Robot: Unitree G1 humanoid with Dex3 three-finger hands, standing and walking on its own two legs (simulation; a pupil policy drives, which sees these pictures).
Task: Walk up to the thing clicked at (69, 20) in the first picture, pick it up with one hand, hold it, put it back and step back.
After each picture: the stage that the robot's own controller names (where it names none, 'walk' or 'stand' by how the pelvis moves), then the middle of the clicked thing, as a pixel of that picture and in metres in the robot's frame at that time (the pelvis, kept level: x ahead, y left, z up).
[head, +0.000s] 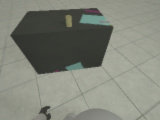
stand; (68, 21) +1.00 +0.30 +0.08
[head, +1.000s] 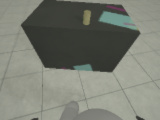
walk; (86, 17) +0.90 +0.14 +0.10
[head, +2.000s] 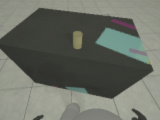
walk; (77, 40) +0.54 +0.15 +0.11
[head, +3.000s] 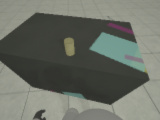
stand; (69, 47) +0.49 +0.18 +0.10
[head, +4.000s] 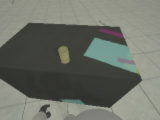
stand; (64, 55) +0.45 +0.21 +0.08
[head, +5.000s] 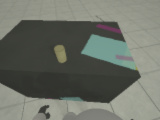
stand; (60, 54) +0.44 +0.23 +0.08
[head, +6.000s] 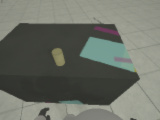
stand; (58, 57) +0.41 +0.23 +0.08
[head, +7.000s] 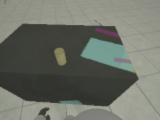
stand; (60, 56) +0.43 +0.23 +0.07
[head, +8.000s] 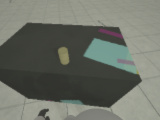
stand; (63, 56) +0.44 +0.21 +0.07
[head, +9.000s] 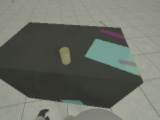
stand; (65, 56) +0.44 +0.20 +0.07
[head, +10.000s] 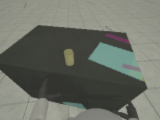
rise first; (69, 57) +0.44 +0.19 +0.08
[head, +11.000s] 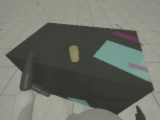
go down; (74, 54) +0.47 +0.18 +0.08
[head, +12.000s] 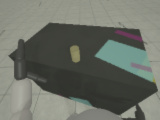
go down; (75, 54) +0.47 +0.17 +0.08
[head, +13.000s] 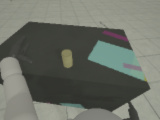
go down; (67, 58) +0.42 +0.16 +0.09
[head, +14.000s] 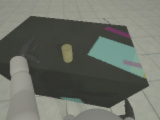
close in; (67, 53) +0.45 +0.16 +0.09
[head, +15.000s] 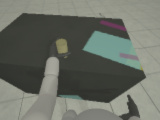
close; (62, 48) +0.47 +0.18 +0.11
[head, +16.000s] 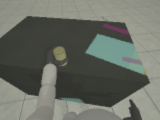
lift; (60, 56) +0.40 +0.20 +0.11
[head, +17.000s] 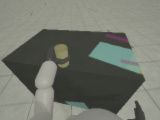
lift; (62, 56) +0.32 +0.18 +0.22
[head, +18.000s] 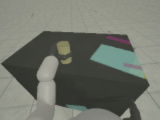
hold; (64, 52) +0.34 +0.17 +0.24
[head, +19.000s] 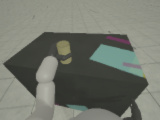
hold; (64, 52) +0.34 +0.16 +0.25
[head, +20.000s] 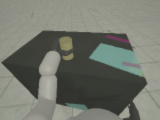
crouch; (66, 48) +0.36 +0.15 +0.25
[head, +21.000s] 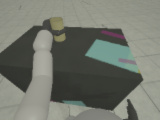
lower; (58, 29) +0.46 +0.19 +0.30
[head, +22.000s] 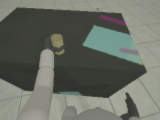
lower; (58, 44) +0.48 +0.20 +0.12
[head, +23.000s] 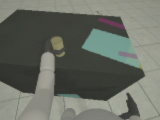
lower; (58, 47) +0.47 +0.20 +0.12
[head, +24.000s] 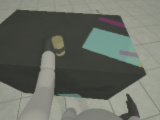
lower; (58, 46) +0.47 +0.19 +0.12
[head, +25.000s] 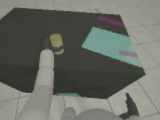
lower; (57, 44) +0.48 +0.20 +0.12
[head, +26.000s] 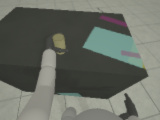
open; (59, 44) +0.48 +0.19 +0.12
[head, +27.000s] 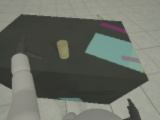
sink last; (63, 49) +0.46 +0.17 +0.11
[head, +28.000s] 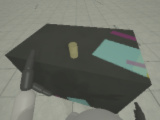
stand; (73, 50) +0.51 +0.19 +0.09
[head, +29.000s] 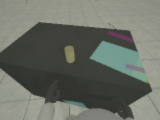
stand; (69, 54) +0.46 +0.18 +0.08
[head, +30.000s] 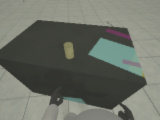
stand; (69, 50) +0.49 +0.19 +0.08
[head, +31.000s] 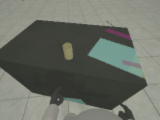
stand; (68, 51) +0.48 +0.20 +0.08
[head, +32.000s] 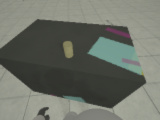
walk; (68, 49) +0.50 +0.19 +0.08
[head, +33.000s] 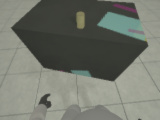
walk; (80, 20) +0.76 +0.13 +0.10
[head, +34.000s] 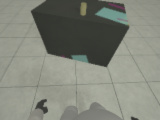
walk; (83, 9) +1.13 +0.15 +0.09
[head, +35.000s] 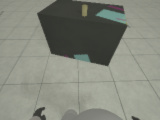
stand; (84, 10) +1.21 +0.14 +0.10
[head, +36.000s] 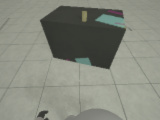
stand; (84, 16) +1.21 +0.15 +0.07
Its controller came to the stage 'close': yes
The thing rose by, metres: 0.23
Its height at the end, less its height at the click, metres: +0.00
